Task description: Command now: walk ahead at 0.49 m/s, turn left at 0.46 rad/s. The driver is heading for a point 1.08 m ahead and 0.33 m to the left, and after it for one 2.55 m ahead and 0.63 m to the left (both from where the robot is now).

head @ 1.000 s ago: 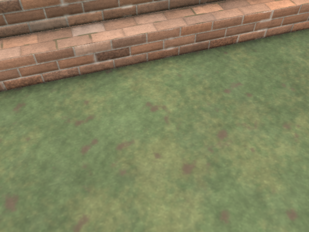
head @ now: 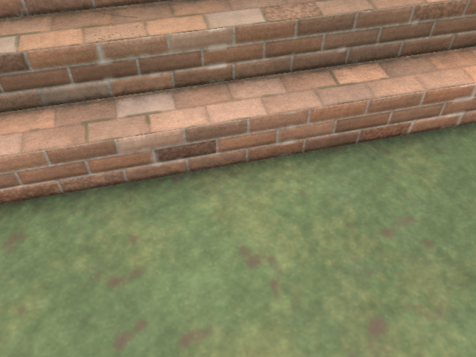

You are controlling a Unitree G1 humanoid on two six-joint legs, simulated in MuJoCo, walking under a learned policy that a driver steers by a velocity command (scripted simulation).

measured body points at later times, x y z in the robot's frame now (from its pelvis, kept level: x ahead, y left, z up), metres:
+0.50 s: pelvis +0.26 -0.04 +0.00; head +0.28 -0.05 +0.45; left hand +0.23 +0.24 -0.11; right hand +0.48 -0.26 -0.11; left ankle +0.28 +0.13 -0.66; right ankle +0.27 -0.15 -0.74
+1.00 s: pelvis +0.45 +0.11 +0.00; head +0.48 +0.16 +0.44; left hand +0.43 +0.43 -0.11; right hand +0.72 -0.05 -0.09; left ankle +0.45 +0.18 -0.74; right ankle +0.59 -0.03 -0.65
